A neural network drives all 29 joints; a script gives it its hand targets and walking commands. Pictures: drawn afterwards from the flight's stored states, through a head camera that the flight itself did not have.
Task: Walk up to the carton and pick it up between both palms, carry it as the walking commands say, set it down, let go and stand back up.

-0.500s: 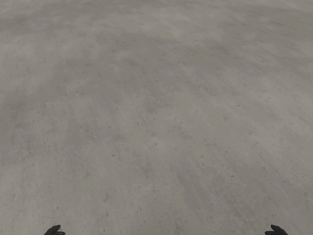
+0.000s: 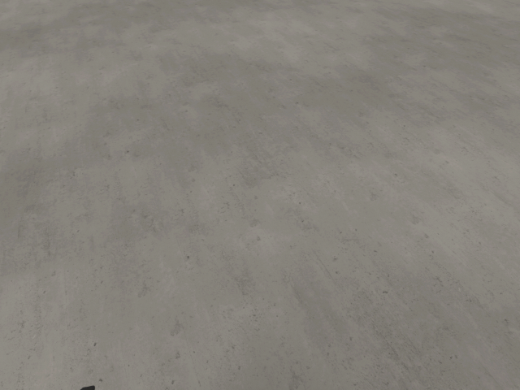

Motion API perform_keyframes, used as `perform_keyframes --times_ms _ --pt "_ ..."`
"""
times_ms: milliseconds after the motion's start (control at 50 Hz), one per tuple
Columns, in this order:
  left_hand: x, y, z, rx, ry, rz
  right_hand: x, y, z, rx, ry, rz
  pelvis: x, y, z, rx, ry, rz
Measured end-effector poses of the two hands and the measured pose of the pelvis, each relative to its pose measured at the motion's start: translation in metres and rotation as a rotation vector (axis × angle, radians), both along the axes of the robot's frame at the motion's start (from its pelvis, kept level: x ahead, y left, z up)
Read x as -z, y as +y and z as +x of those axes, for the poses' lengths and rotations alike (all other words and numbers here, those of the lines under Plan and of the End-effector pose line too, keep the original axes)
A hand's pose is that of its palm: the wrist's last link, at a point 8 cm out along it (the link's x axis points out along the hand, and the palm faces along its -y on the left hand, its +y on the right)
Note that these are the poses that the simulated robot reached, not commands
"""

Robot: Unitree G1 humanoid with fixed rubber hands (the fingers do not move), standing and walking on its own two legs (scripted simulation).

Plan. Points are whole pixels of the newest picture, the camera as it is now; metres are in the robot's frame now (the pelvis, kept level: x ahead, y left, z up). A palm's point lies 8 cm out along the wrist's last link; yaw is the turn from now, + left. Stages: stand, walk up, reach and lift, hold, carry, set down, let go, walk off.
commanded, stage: walk up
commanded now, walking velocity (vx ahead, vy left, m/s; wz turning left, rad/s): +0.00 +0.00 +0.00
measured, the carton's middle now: out of the picture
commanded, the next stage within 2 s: none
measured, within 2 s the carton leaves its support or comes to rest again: neither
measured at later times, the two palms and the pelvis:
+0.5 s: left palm out of the picture -0.01 +0.33 -0.17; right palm out of the picture +0.16 -0.21 -0.13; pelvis -0.01 +0.03 -0.03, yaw +15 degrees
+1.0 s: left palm out of the picture -0.10 +0.28 -0.11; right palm (374, 342) +0.25 -0.18 -0.13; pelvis -0.01 +0.00 +0.00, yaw +31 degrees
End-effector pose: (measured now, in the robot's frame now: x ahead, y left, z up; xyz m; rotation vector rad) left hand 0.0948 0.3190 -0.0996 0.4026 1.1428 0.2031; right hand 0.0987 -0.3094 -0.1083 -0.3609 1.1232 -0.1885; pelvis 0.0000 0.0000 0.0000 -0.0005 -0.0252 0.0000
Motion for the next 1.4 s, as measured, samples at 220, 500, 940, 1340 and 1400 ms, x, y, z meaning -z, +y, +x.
perform_keyframes --times_ms 220,500,940,1340,1400 --pt "0.009 -0.008 0.008 -0.031 -0.062 -0.012 0.011 -0.007 0.004 -0.018 0.055 -0.021 0.012 -0.005 -0.006 -0.078 0.016 -0.011" --pt "0.066 0.012 -0.1 -0.298 0.042 -0.121 0.026 0.101 0.062 -0.293 0.021 0.027 0.034 0.034 -0.009 -0.267 -0.006 0.002" --pt "0.01 -0.034 -0.174 -0.572 0.024 -0.032 0.022 0.132 0.145 -0.511 -0.039 0.118 0.009 -0.002 -0.008 -0.511 0.02 0.005" --pt "0.046 -0.038 -0.239 -0.788 -0.029 -0.165 0.0 0.196 0.134 -0.714 0.015 0.023 0.008 0.023 -0.025 -0.757 -0.03 -0.026" --pt "0.037 -0.034 -0.24 -0.809 -0.048 -0.157 -0.002 0.194 0.124 -0.714 0.063 0.013 0.002 0.025 -0.025 -0.798 -0.031 -0.036"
